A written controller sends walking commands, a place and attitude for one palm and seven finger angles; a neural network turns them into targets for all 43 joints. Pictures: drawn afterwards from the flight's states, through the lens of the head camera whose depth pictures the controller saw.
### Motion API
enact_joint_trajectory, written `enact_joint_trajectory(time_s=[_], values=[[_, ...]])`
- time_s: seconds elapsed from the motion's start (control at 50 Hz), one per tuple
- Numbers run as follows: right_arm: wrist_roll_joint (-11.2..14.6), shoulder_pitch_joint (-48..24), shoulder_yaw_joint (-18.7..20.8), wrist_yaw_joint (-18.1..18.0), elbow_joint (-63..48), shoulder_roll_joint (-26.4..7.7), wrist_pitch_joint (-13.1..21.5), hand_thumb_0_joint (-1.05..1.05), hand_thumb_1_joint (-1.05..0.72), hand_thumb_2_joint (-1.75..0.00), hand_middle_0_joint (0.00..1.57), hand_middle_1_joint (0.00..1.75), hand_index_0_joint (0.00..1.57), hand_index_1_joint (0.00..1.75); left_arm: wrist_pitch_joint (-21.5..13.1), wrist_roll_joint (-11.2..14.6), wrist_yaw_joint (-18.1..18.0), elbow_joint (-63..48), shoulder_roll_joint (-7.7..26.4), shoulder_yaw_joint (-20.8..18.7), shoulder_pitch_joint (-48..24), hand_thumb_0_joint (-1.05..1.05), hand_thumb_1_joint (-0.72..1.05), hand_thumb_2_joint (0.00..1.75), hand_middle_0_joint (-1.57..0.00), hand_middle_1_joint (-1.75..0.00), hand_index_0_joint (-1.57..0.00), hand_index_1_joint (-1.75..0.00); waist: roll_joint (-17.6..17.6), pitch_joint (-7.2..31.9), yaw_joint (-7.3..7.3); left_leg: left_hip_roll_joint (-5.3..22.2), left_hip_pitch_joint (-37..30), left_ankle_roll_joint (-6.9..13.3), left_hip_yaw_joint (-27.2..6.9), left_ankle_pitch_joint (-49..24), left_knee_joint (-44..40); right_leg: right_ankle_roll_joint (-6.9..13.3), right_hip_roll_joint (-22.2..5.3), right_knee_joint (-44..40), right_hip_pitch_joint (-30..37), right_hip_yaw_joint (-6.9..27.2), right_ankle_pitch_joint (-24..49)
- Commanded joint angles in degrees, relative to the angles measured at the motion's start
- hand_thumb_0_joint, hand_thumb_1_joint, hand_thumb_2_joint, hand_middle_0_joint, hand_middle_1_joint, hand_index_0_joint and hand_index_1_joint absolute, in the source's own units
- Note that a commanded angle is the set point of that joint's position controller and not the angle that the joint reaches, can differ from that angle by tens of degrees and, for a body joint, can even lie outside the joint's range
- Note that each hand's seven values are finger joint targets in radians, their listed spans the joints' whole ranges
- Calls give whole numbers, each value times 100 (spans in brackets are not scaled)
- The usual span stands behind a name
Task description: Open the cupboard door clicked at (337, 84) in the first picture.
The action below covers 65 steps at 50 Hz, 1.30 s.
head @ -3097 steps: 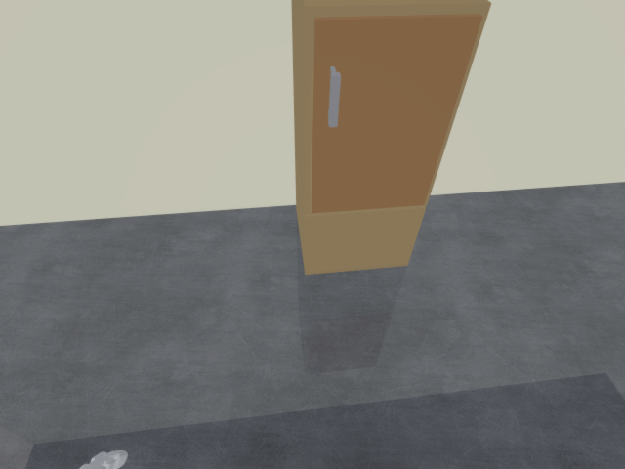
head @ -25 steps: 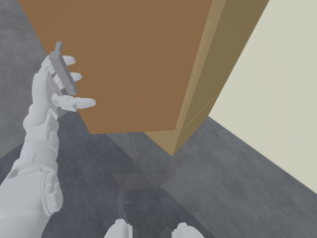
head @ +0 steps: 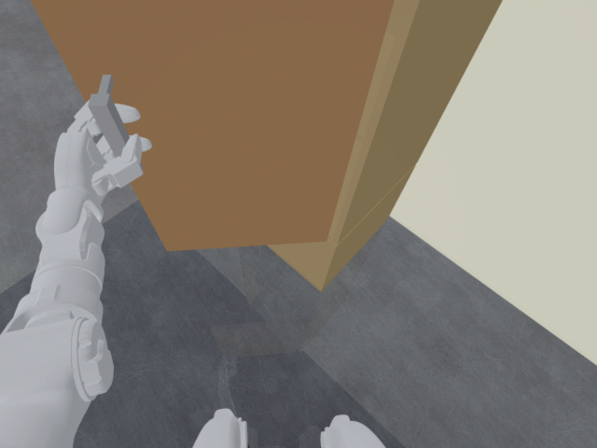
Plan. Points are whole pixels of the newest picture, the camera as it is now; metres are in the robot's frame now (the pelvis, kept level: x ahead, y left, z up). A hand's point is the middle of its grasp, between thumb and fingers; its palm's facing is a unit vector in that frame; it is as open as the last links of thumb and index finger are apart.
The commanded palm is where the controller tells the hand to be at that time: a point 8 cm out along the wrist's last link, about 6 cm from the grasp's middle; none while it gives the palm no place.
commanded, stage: pull the door open along its arc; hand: left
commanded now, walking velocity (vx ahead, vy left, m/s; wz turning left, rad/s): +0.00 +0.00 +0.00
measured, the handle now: (121, 128) +0.53 +0.22 +0.08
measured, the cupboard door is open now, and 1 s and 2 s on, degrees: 48 81 89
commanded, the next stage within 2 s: open thumb and fingers to let go in 1.20 s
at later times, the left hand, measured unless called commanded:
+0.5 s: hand (136, 197) +0.42 +0.19 +0.08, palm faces +0.00 -1.00 +0.02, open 6.0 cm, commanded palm +0.36 +0.24 +0.08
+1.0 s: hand (203, 278) +0.31 +0.10 +0.09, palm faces +0.45 -0.89 +0.03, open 6.1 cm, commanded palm +0.24 +0.14 +0.08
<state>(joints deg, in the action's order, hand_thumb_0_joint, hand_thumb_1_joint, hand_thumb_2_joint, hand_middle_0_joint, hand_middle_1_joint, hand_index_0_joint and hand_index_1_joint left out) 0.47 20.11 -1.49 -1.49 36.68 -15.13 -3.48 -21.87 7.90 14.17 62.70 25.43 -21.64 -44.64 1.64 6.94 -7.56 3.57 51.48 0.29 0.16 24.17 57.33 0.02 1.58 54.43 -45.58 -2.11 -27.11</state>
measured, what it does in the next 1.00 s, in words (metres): stands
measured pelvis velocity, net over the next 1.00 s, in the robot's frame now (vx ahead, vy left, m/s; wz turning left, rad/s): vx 0.01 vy -0.03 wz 0.05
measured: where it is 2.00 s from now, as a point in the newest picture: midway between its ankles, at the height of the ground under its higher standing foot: outside the picture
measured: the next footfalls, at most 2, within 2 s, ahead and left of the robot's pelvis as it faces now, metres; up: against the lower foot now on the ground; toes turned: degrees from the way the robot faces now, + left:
none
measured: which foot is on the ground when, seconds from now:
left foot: down 0.00-1.00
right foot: down 0.00-1.00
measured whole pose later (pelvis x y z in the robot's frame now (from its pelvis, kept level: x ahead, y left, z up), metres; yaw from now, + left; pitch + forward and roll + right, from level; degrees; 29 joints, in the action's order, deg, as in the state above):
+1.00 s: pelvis +0.01 -0.03 +0.02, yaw +3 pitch +9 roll +0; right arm -3.2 11.6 -1.5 1.0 30.1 -10.4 -3.1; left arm -10.7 -0.7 -27.5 6.4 -4.6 5.0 5.4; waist 2.2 8.1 -0.2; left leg 2.2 36.2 -1.7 -0.8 23.2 50.7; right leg 1.8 0.5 50.9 -31.1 -3.2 -28.5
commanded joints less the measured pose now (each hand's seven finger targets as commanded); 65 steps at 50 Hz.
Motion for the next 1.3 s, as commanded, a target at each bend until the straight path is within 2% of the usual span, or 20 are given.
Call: enact_joint_trajectory(time_s=[0.0, 0.1, 0.2, 0.3, 0.44, 0.5, 0.52, 0.56, 0.62, 0.64, 0.7, 0.82, 0.84, 0.88, 0.94, 1.0, 1.14, 1.2, 1.26, 1.28], values=[[-29, 694, 369, -60, -335, -933, 99, 0, -90, -90, 20, 30, 20, 30, -439, 145, -32, -1322, 1434, -181, -2440, 0, 90, 90, -40, -135, -40, -135, 454, 2481, -33, -197, -2276, 121, -163, -1941, -476, 61, 186, -667, 507, 42, 2115], [-21, 683, 361, -69, -354, -931, 103, 0, -90, -90, 20, 30, 20, 30, -441, 140, -34, -1328, 1368, -101, -2510, 0, 90, 90, -40, -135, -40, -135, 351, 2361, -80, -204, -2129, 135, -156, -1758, -503, 50, 186, -697, 519, 60, 2023], [-21, 654, 382, -24, -448, -900, 93, 0, -90, -90, 20, 30, 20, 30, -443, 219, -5, -1517, 1193, -111, -1767, 0, 90, 90, -40, -135, -40, -135, 381, 2534, 130, -212, -2315, 112, -108, -2043, -559, 76, 205, -684, 728, 11, 2250], [27, 519, 419, 16, -638, -861, 64, 0, -90, -90, 20, 30, 20, 30, -393, 350, 7, -2116, 959, -63, -781, 0, 90, 90, -40, -135, -40, -135, 299, 2539, 326, -226, -2398, 106, -22, -2244, -686, 86, 215, -734, 1058, -17, 2526], [105, 159, 446, 103, -1054, -769, 145, 0, -90, -90, 20, 30, 20, 30, -229, 617, -96, -3521, 377, 162, 1379, 0, 90, 90, -40, -135, -40, -135, 149, 2197, 627, -261, -2423, 118, 100, -2443, -935, 99, 213, -845, 1606, -59, 2855], [143, -51, 451, 121, -1199, -703, 207, 0, -90, -90, 20, 30, 20, 30, -165, 714, -179, -4159, 84, 279, 2185, 0, 90, 90, -40, -135, -40, -135, 31, 1954, 674, -256, -2403, 102, 139, -2406, -1055, 67, 190, -891, 1688, -78, 2929], [115, -220, 427, 114, -1229, -549, 260, 0, -90, -90, 20, 30, 20, 30, -77, 967, -730, -4414, -83, -199, 2262, 0, 90, 90, -40, -135, -40, -135, -111, 1814, 1054, -281, -2192, 49, 147, -2272, -1143, 65, 183, -930, 1808, -148, 2754], [81, -389, 387, 153, -1266, -472, 373, 0, -90, -90, 20, 30, 20, 30, 33, 793, -1497, -4842, -545, 75, 2782, 0, 90, 90, -40, -135, -40, -135, 134, 1549, 1010, -279, -2287, -7, 125, -2235, -1232, 74, 177, -936, 1741, -199, 2555], [-31, -495, 382, 233, -1303, -428, 401, 0, -90, -90, 20, 30, 20, 30, 100, 336, -2170, -5540, -872, 454, 3357, 0, 90, 90, -40, -135, -40, -135, 47, 1524, 984, -260, -2399, -23, 94, -2407, -1236, 82, 130, -859, 1738, -215, 2594], [-87, -493, 391, 241, -1314, -417, 397, 0, -90, -90, 20, 30, 20, 30, 117, 151, -2390, -5692, -935, 584, 3530, 0, 90, 90, -40, -135, -40, -135, -227, 1483, 936, -262, -2380, 7, 79, -2375, -1188, 64, 127, -871, 1783, -206, 2613], [-174, -693, 365, 278, -1348, -331, 371, 0, -90, -90, 20, 30, 20, 30, 198, -209, -3011, -6148, -1391, 1006, 3631, 0, 90, 90, -40, -135, -40, -135, -251, 1400, 913, -265, -2360, -11, 67, -2057, -1215, 76, 55, -888, 1761, -175, 2416], [-315, -1002, 307, 229, -1383, -206, 281, 0, -90, -90, 20, 30, 20, 30, 469, -691, -3894, -6600, -2167, 1814, 3891, 0, 90, 90, -40, -135, -40, -135, -173, 1140, 818, -324, -2357, 2, 60, -1465, -1176, 89, -27, -1104, 1703, -79, 1970], [-337, -991, 302, 208, -1375, -206, 261, 0, -90, -90, 20, 30, 20, 30, 513, -782, -4004, -6654, -2196, 1910, 3892, 0, 90, 90, -40, -135, -40, -135, -313, 1146, 769, -339, -2330, 18, 41, -1408, -1158, 86, -35, -1159, 1759, -48, 1931], [-372, -1129, 296, 200, -1424, -132, 262, 0, -90, -90, 20, 30, 20, 30, 629, -852, -4271, -6853, -2537, 2173, 4068, 0, 90, 90, -40, -135, -40, -135, -282, 1209, 816, -357, -2385, 17, 63, -1452, -1126, 81, -68, -1188, 1833, -26, 2027], [-399, -1133, 299, 192, -1428, -131, 220, 0, -90, -90, 20, 30, 20, 30, 848, -1050, -4426, -6853, -2829, 2620, 4472, 0, 90, 90, -40, -135, -40, -135, -507, 1061, 709, -353, -2383, 17, 36, -1440, -1102, 71, -91, -1294, 1861, 9, 2116], [-424, -1201, 306, 167, -1492, -97, 216, 0, -90, -90, 20, 30, 20, 30, 908, -1207, -4450, -7202, -3015, 2964, 4705, 0, 90, 90, -40, -135, -40, -135, -537, 1059, 706, -367, -2427, 26, 44, -1427, -1103, 39, -157, -1342, 1931, 79, 2291], [-420, -1330, 265, 117, -1555, -40, 372, 0, -90, -90, 20, 30, 20, 30, 943, -1271, -4380, -7655, -3346, 3519, 5534, 0, 90, 90, -40, -135, -40, -135, -882, 792, 679, -419, -2370, 52, -34, -1306, -1032, -37, -282, -1545, 2055, 252, 2507], [-400, -1371, 244, 147, -1602, 4, 472, 0, -90, -90, 20, 30, 20, 30, 928, -1249, -4345, -7892, -3564, 3770, 6132, 0, 90, 90, -40, -135, -40, -135, -671, 805, 742, -444, -2415, 45, -36, -1329, -1011, -23, -298, -1526, 2100, 251, 2599], [-426, -1411, 233, 106, -1501, -22, 524, 0, -90, -90, 20, 30, 20, 30, 902, -1226, -4442, -7869, -3326, 3531, 5487, 0, 90, 90, -40, -135, -40, -135, -649, 594, 663, -462, -2321, 41, -81, -1172, -909, -55, -337, -1557, 1841, 333, 2398], [-443, -1425, 229, 77, -1406, -31, 523, 0, -90, -90, 20, 30, 20, 30, 857, -1233, -4522, -7843, -3132, 3342, 4923, 0, 90, 90, -40, -135, -40, -135, -618, 559, 599, -467, -2262, 44, -87, -1067, -863, -47, -340, -1536, 1688, 326, 2115]])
